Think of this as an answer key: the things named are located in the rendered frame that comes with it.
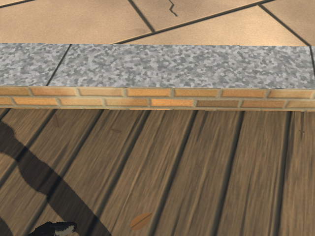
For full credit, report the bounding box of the left robot hand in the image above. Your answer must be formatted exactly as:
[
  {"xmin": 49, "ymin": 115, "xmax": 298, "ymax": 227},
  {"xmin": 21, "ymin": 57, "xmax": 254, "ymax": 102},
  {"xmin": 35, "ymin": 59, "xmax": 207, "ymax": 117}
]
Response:
[{"xmin": 28, "ymin": 221, "xmax": 77, "ymax": 236}]

